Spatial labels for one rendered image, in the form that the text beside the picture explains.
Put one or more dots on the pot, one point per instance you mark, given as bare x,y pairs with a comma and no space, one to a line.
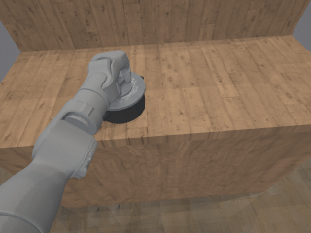
125,115

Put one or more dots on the left robot forearm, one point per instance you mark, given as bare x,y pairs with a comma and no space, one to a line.
89,105

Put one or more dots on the table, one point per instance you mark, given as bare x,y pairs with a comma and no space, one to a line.
227,94

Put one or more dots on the left robot hand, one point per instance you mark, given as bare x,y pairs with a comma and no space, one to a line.
124,64

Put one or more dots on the left robot upper arm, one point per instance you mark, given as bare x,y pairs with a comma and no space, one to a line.
30,199

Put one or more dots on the lid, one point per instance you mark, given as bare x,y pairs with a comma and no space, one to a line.
131,93

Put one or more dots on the knob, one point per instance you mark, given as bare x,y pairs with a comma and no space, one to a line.
121,80

